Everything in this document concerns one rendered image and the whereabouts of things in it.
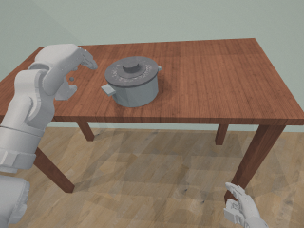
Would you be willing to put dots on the pot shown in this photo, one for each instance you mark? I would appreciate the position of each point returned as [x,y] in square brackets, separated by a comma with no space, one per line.
[133,96]

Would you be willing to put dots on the table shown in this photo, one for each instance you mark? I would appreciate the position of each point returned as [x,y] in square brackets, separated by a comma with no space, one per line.
[221,81]

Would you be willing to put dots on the robot left forearm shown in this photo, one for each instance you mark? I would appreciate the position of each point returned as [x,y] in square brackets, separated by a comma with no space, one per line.
[29,112]

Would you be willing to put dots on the robot right forearm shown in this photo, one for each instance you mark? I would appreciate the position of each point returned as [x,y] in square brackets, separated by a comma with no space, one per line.
[255,222]

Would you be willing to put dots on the robot left upper arm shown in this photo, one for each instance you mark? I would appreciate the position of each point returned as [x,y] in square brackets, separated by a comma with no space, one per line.
[14,194]

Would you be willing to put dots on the knob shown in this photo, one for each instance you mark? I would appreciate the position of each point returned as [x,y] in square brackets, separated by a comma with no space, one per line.
[130,65]

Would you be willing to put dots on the robot right hand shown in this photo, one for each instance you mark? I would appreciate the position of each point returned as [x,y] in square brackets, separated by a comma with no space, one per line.
[238,211]

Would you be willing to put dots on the lid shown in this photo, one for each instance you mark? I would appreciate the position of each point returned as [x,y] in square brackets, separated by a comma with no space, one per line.
[118,77]

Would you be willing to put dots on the robot left hand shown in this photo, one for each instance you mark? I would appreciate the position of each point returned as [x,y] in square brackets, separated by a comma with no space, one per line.
[66,57]

